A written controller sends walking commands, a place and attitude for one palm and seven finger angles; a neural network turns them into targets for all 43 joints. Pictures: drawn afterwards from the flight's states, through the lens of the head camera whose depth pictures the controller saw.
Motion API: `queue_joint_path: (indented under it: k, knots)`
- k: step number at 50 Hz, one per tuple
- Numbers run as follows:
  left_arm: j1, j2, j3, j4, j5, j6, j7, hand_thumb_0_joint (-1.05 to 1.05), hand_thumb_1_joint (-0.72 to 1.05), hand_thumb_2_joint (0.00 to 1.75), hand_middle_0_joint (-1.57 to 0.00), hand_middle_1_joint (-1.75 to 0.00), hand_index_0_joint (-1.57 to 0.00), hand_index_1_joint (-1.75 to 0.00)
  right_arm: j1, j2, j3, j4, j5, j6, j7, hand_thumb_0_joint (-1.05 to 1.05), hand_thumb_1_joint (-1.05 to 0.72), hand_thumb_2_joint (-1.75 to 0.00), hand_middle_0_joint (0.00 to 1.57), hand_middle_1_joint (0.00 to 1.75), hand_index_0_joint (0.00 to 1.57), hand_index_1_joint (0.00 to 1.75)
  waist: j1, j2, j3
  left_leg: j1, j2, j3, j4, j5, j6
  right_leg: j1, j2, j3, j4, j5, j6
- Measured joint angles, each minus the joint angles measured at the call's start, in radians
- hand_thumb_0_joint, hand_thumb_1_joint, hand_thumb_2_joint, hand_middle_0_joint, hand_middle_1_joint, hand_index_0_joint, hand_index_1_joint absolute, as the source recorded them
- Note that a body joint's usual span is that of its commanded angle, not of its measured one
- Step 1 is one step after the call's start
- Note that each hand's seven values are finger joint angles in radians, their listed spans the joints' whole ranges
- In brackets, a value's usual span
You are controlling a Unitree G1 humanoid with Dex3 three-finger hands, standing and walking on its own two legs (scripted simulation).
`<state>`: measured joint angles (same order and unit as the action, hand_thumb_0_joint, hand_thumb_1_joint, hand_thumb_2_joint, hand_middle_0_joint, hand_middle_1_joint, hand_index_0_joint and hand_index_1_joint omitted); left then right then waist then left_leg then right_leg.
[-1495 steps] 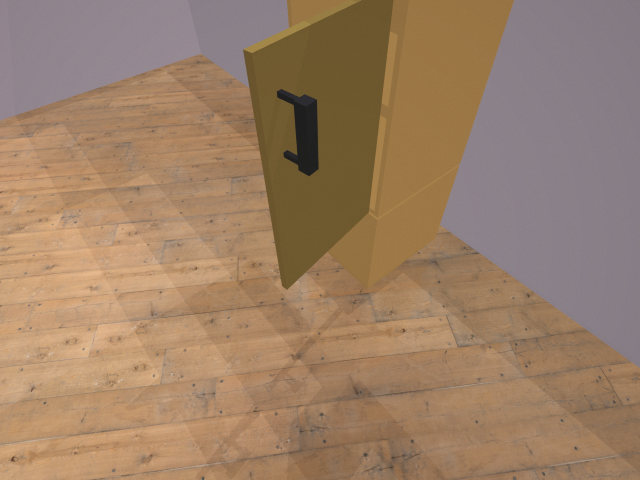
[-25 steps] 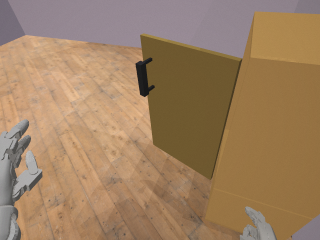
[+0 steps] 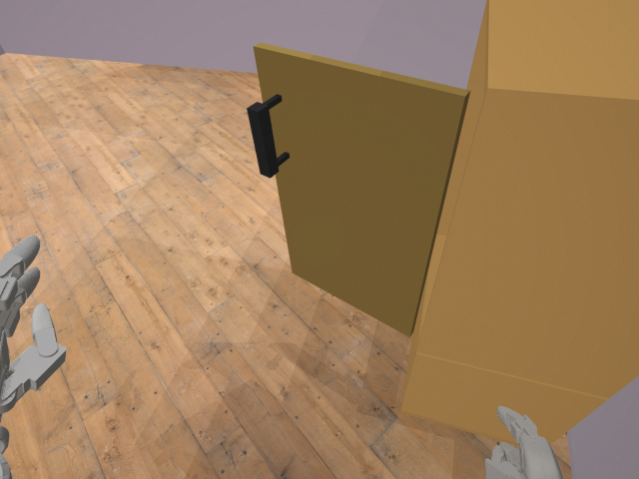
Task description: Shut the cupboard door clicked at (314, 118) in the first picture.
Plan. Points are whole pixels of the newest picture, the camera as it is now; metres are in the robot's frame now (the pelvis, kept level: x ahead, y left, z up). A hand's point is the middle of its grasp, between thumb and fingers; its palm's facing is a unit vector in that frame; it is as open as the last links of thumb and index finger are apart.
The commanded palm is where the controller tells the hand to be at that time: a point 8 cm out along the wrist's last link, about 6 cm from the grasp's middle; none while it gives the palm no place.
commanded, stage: step back with the hand held close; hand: left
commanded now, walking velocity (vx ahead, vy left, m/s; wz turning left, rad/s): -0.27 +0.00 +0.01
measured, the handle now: (272, 136) +0.64 +0.14 +0.11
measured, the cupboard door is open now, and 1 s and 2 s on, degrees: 72 72 72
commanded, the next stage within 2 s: stop stepping back and stand still in 1.44 s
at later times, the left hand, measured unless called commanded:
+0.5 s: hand out of the picture +0.12 +0.29 +0.16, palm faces +0.47 -0.76 -0.45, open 7.4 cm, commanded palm +0.06 +0.33 +0.18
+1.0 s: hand out of the picture +0.08 +0.28 +0.16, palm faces +0.43 -0.79 -0.44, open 7.4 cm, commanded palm +0.02 +0.32 +0.18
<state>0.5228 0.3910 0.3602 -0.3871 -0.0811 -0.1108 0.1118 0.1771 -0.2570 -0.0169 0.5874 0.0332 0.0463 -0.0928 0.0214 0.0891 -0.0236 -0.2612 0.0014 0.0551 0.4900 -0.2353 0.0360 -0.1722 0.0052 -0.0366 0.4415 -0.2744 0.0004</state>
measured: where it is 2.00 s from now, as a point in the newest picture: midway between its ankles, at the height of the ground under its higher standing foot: outside the picture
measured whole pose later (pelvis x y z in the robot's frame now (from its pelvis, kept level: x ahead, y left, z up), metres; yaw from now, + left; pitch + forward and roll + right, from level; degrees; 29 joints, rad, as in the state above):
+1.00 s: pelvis -0.11 +0.01 -0.01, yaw +2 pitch +1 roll -3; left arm 0.55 0.43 0.41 -0.53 -0.05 -0.25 0.15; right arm 0.19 -0.20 -0.01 0.61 0.01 -0.06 -0.08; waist 0.00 0.01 -0.01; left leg -0.51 0.01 0.04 0.59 -0.21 0.03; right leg -0.32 0.06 0.03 0.56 -0.27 0.00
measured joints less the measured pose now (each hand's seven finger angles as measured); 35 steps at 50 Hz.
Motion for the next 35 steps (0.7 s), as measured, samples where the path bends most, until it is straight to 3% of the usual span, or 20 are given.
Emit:
queue_joint_path:
  k: [6,11,21,30,35]
  knots:
    - [0.024,0.044,0.016,-0.041,-0.004,0.001,0.011,0.01,0.89,0.9,-0.21,-0.3,-0.22,-0.3,0.003,0.005,-0.004,-0.031,0.005,0.03,-0.014,0.01,-0.9,-0.9,0.2,0.3,0.2,0.29,-0.015,-0.029,0.007,-0.031,-0.01,0.02,0.015,0.01,0.016,-0.047,-0.013,0.018,0.039,0.004,0.014]
    - [0.029,0.064,0.04,-0.07,-0.002,-0.016,0.025,0.01,0.89,0.9,-0.21,-0.3,-0.22,-0.3,0.016,0.017,0.007,-0.048,0.003,0.02,-0.014,0.01,-0.9,-0.9,0.2,0.3,0.2,0.29,-0.022,-0.05,0.003,-0.063,-0.012,0.027,0.03,0.026,0.028,-0.082,-0.017,0.024,0.058,0.02,0.022]
    - [0.012,0.026,0.064,-0.069,0.031,-0.071,0.043,0.01,0.89,0.9,-0.21,-0.3,-0.22,-0.3,0.059,0.032,0.021,-0.032,-0.006,-0.041,-0.005,0.01,-0.9,-0.9,0.21,0.3,0.2,0.3,-0.024,-0.054,0.01,-0.149,-0.012,0.004,0.102,0.038,0.041,-0.152,-0.011,0.008,0.119,0.03,0.02]
    - [0.006,0.007,0.056,-0.102,0.04,-0.11,0.062,0.01,0.89,0.9,-0.21,-0.3,-0.22,-0.3,0.084,0.041,0.022,0.024,-0.024,-0.079,0.005,0.01,-0.9,-0.89,0.21,0.3,0.21,0.3,-0.013,-0.064,0.008,-0.189,-0.011,-0.011,0.134,0.0,0.023,-0.174,-0.001,0.007,0.12,0.048,0.009]
    - [-0.011,0.022,0.063,-0.104,0.044,-0.13,0.066,0.01,0.89,0.9,-0.21,-0.3,-0.22,-0.3,0.066,0.04,0.022,0.034,-0.026,-0.095,0.001,0.02,-0.9,-0.89,0.21,0.3,0.21,0.3,-0.025,-0.062,0.018,-0.194,0.0,-0.01,0.112,0.08,0.041,-0.187,0.017,0.016,0.133,0.019,0.014]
